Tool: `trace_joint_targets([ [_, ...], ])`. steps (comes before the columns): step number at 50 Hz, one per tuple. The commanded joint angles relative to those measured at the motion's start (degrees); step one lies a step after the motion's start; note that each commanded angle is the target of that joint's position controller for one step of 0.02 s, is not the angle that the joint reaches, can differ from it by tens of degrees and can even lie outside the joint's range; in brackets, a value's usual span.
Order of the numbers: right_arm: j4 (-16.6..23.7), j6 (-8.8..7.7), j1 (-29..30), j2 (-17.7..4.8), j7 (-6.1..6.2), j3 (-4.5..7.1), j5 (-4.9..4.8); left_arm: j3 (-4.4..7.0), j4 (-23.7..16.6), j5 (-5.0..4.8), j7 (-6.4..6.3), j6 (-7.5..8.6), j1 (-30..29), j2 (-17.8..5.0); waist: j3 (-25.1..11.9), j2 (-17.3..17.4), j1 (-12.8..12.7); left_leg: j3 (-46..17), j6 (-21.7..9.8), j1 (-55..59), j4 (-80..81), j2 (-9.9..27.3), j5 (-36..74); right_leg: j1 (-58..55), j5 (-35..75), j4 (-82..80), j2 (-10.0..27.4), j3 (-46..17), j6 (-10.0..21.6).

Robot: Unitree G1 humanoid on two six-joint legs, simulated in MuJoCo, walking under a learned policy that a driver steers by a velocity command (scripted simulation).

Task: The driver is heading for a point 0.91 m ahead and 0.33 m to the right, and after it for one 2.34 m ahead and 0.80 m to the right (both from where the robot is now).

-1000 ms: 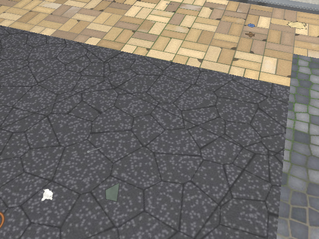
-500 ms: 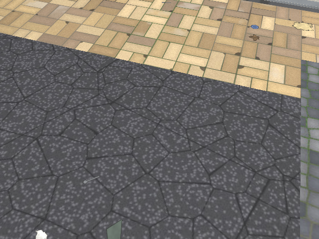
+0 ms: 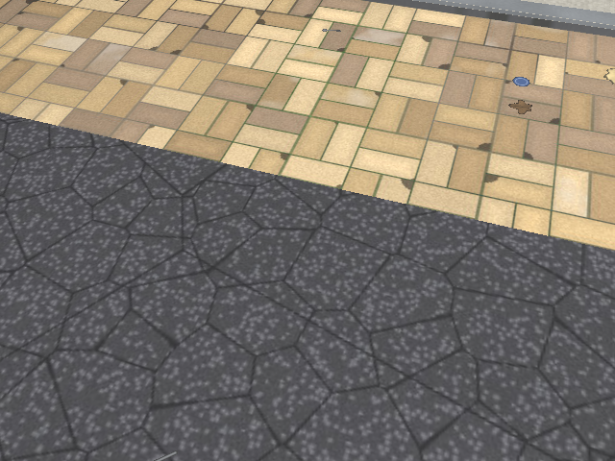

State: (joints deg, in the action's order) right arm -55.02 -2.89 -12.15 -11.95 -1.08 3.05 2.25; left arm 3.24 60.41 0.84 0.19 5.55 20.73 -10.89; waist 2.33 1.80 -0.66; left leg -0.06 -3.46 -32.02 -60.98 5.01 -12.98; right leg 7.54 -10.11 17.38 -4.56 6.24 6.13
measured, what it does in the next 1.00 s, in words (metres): walks ahead, turning right: left foot, then right foot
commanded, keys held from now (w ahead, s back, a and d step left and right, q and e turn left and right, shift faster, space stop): w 0.04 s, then w+e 0.54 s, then e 0.42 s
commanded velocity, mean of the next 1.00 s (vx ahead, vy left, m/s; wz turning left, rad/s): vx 0.39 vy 0.00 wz -0.44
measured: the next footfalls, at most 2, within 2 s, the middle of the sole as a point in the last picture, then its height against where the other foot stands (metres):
left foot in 0.30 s outside the picture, level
right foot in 0.80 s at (393, 442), level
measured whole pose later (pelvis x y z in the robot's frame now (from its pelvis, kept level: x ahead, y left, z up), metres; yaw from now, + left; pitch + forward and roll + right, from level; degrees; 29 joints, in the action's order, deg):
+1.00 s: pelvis +0.44 -0.04 -0.01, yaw -29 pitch +1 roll +1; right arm -46.4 0.2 -9.4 -13.1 1.4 3.3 1.9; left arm 4.3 47.0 0.5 0.0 0.1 10.6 -14.0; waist 5.9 1.2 -0.6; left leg -0.5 2.1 -31.0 -67.5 4.2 -23.7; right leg 21.4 -5.7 26.1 -6.8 1.4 7.9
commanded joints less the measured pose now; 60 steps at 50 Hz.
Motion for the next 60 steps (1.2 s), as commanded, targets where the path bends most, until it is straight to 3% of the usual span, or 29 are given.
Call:
trace_joint_targets([
  [1, 2.74, 0.68, 0.45, -1.74, -0.5, 0.16, -0.05, 0.52, -1.92, -0.21, -0.13, 0.95, 2.52, -5.63, 2.7, -4.37, 1.3, 1.14, 1.54, -5.11, 5.76, 1.81, 6.15, 0.36, 12.55, -11.21, 15.37, -11.81, 6.28],
  [6, 6.6, 0.21, 11.42, -1.18, -0.57, -0.57, -0.82, 0.18, -0.81, -0.29, -0.27, 0.67, 8.08, -5.82, 3.54, -5.01, -1.9, 3.64, 2.69, -3.93, 20.96, -0.5, 12.85, -3.93, 20.08, -9.48, 14.07, -10.92, 5.53],
  [10, 9.09, -0.56, 15.96, -2.57, -0.34, -0.45, -1.14, 0.47, -0.59, 0.27, -0.84, 0.14, 9.66, -7.05, 3.45, -5.85, -2.88, 3.04, 2.01, -3.64, 26.34, -1.97, 10.34, -10.32, 25.21, -5.15, 15.91, -13.75, 6.17],
  [12, 9.19, -1.29, 13.46, -3.81, -0.09, -0.05, -1.34, 0.88, -1.17, 0.61, -1.09, -0.05, 7.6, -8.12, 2.45, -6.44, -0.84, 2.65, 0.88, 1.75, 29.37, -3.15, 6.38, -10.86, 30.04, -1.46, 16.37, -14.49, 5.06],
  [13, 8.14, -1.75, 9.16, -4.77, 0.25, 0.42, -1.31, 1.15, -1.61, 0.58, -1.07, -0.07, 6.11, -8.82, 0.57, -6.62, 1.19, 3.1, 0.17, 8.2, 31.18, -4.7, 4.28, -9.92, 35.47, 2.9, 15.69, -14.2, 4.12],
  [14, 5.6, -2.39, 0.85, -6.05, 0.78, 1.16, -1.0, 1.27, -2.0, 0.26, -0.84, -0.14, 4.75, -9.02, -3.78, -4.76, 4.9, 3.84, -0.9, 19.01, 35.19, -5.86, 6.03, -7.69, 37.1, 12.22, 13.21, -12.49, 2.94],
  [15, 3.75, -3.13, -8.6, -9.56, 1.57, 2.33, 0.37, 0.92, -3.36, -0.39, -0.59, -0.04, 4.07, -7.47, -10.61, -1.44, 8.26, -3.04, -3.06, 33.82, 35.83, 1.35, 4.08, 1.32, 26.03, 25.88, 9.94, -10.54, 1.83],
  [16, 4.35, -3.07, -13.8, -16.19, 1.9, 3.91, 1.98, -0.36, -5.6, -2.79, -0.58, -0.27, 9.45, -0.71, -20.34, 10.15, 6.8, -26.47, -8.47, 51.84, 38.14, 19.37, -1.15, 20.33, -5.5, 46.49, 1.62, -5.16, -0.81],
  [17, 4.91, -1.88, -10.73, -14.0, 1.56, 3.67, 0.57, 0.77, -5.43, -1.63, -0.82, -0.79, 9.51, -5.06, -21.41, 9.36, 5.64, -38.34, -10.4, 48.56, 44.91, 21.55, -5.8, 26.61, -19.36, 54.35, 1.26, -8.76, -0.04],
  [18, 5.87, -1.55, -4.81, -9.41, 1.46, 2.44, 0.02, 1.42, -5.75, -0.83, -0.75, -1.41, 5.77, -6.45, -11.8, 3.75, 3.1, -29.7, -8.69, 39.93, 46.05, 19.28, -11.29, 28.85, -14.63, 56.26, 5.15, -9.88, 0.31],
  [19, 6.3, -1.8, -1.23, -5.78, 1.29, 1.5, -0.4, 1.31, -6.32, -0.45, -0.21, -1.53, 2.48, -5.42, -5.62, 0.66, 2.49, -21.61, -7.21, 31.85, 48.29, 16.42, -8.81, 28.28, -10.34, 53.95, 7.32, -9.66, 0.08],
  [21, 5.24, -2.44, -0.66, -3.49, 1.7, 0.8, -0.71, 1.54, -6.87, 0.75, 0.7, -2.71, 1.39, -3.96, -1.13, 3.28, 0.16, -10.58, -4.29, 23.76, 50.91, 11.96, -0.65, 25.18, -7.33, 50.17, 9.63, -9.2, -0.65],
  [23, 4.11, -3.46, -3.19, -3.27, 1.78, 0.76, -1.09, 1.46, -7.45, 1.06, 1.45, -4.04, 1.02, -2.63, -1.14, 3.24, -0.66, -5.57, -4.13, 22.52, 51.84, 11.14, 5.9, 24.79, -5.13, 50.06, 9.86, -8.32, -1.25],
  [26, 3.23, -4.36, -5.69, -4.51, 1.71, 1.09, -1.33, 1.4, -9.96, 1.13, 2.22, -4.95, -4.41, -2.69, 0.0, 2.46, -0.83, 0.32, -4.55, 24.16, 52.95, 10.82, 11.76, 30.28, 0.52, 47.99, 10.75, -7.65, -2.01],
  [30, 2.55, -4.37, -7.39, -4.53, 1.73, 0.87, -1.13, 0.73, -13.6, 0.99, 3.14, -4.84, -13.07, -2.63, 2.79, 1.96, -0.05, 7.83, -4.3, 24.86, 52.32, 8.94, 21.26, 31.61, 8.34, 35.36, 10.09, -5.01, -2.97],
  [34, 1.97, -3.77, -9.49, -7.41, 2.48, 1.37, -1.56, -0.22, -15.9, 1.29, 3.51, -4.42, -18.15, -1.94, 2.15, 3.08, 1.27, 13.87, -3.06, 27.53, 46.71, 9.0, 38.81, 23.38, 10.66, 21.76, 6.94, 1.23, -2.02],
  [37, 1.99, -2.4, -9.41, -9.24, 3.35, 2.05, -1.78, 0.54, -15.62, 1.95, 3.12, -4.16, -13.97, -4.3, -1.3, 5.31, -0.35, 14.83, -2.04, 32.67, 36.66, 9.79, 51.04, 17.97, 3.9, 18.49, 3.39, 2.49, 0.44],
  [39, 2.67, -1.0, -8.57, -10.23, 3.41, 2.54, -2.03, 1.73, -13.14, 2.3, 2.31, -3.13, -4.62, -6.52, -6.95, 3.46, -4.1, 15.05, -0.73, 32.12, 19.57, 9.31, 47.13, 7.59, 5.0, 11.49, 0.41, 1.66, 2.79],
  [40, 3.49, -0.73, -9.26, -10.22, 3.08, 2.62, -2.31, 2.86, -12.09, 2.94, 1.38, -2.27, 0.01, -10.18, -10.79, -1.53, -6.53, 15.49, 1.82, 24.36, 4.71, 6.9, 30.2, -2.72, 20.07, 7.33, 4.76, -4.28, 4.82],
  [41, 6.05, -0.36, -15.01, -3.38, 2.6, 1.43, -1.7, 4.35, -12.86, 2.53, 0.82, -2.24, -1.55, -16.89, -16.31, -12.81, -0.11, 13.57, 4.19, 5.49, -13.6, -0.75, -25.9, -19.44, 61.47, 18.28, 22.25, -22.6, 11.15],
  [42, 7.33, 0.49, -14.2, -5.72, 2.45, 1.52, -2.0, 4.97, -14.49, -0.14, 0.47, -3.45, 2.56, -18.5, -25.41, -9.39, -3.93, 2.92, 5.51, -1.09, -22.8, -5.35, -26.88, -23.2, 58.29, 12.06, 27.45, -36.32, 19.24],
  [43, 7.98, 0.75, -9.74, -5.91, 2.44, 1.43, -1.89, 4.57, -15.56, -0.51, -0.22, -4.52, -1.32, -16.34, -19.56, -4.42, -3.19, -0.21, 5.39, -4.28, -22.57, -2.57, -20.33, -16.87, 46.09, 7.75, 25.54, -31.79, 17.95],
  [44, 8.7, 0.62, -6.23, -5.64, 2.42, 1.21, -1.7, 3.55, -16.39, -0.95, -0.58, -5.05, -6.1, -12.67, -12.08, -3.34, -2.01, -0.53, 5.29, -4.62, -18.68, -1.02, -15.08, -8.41, 38.17, 4.65, 22.64, -27.96, 15.79],
  [45, 8.75, 0.89, -4.94, -6.04, 2.58, 1.37, -0.99, 2.81, -16.32, -1.18, -0.72, -5.24, -8.59, -10.15, -7.49, -2.05, -0.15, -1.09, 5.4, -3.27, -14.19, 0.21, -12.67, -2.37, 34.89, 2.74, 19.26, -24.99, 13.12],
  [46, 8.91, 1.87, -5.79, -6.47, 2.67, 1.56, -0.09, 2.47, -16.57, -1.39, -0.91, -5.33, -9.3, -8.83, -6.37, -2.79, 1.04, -1.27, 5.63, -0.36, -11.27, 0.6, -11.38, 1.97, 32.62, 1.49, 17.24, -22.97, 11.66],
  [47, 8.64, 2.92, -6.84, -6.36, 2.72, 1.6, 0.23, 2.23, -16.67, -0.95, -0.78, -5.21, -9.52, -8.47, -6.87, -2.85, 1.74, -1.27, 5.68, 2.03, -9.52, 0.28, -10.57, 4.21, 30.99, 0.83, 15.88, -22.0, 10.55],
  [51, 9.94, 4.62, -5.41, -5.43, 2.61, 1.31, -0.24, 3.13, -17.09, -0.07, -0.3, -4.62, -8.21, -11.77, -8.55, -3.69, 1.91, -1.75, 5.88, 2.56, -3.99, -1.11, -7.5, 6.19, 23.93, -0.18, 13.28, -22.02, 8.53],
  [56, 12.78, 5.54, 1.22, -6.92, 2.88, 1.58, -0.36, 3.49, -17.75, -0.15, -0.52, -5.96, -6.04, -12.54, -6.72, -6.49, -0.53, -3.57, 6.77, -1.7, 2.41, -1.98, -5.88, 4.69, 1.24, -2.91, 12.14, -28.03, 6.79],
  [60, 14.31, 5.28, 3.83, -7.1, 3.14, 1.38, -0.82, 3.78, -18.05, 0.16, -0.51, -6.49, -4.41, -12.98, -5.29, -7.5, -1.72, -4.47, 6.35, -1.77, 7.89, -3.44, -7.34, 2.91, -4.63, -3.06, 12.11, -32.4, 6.7],
])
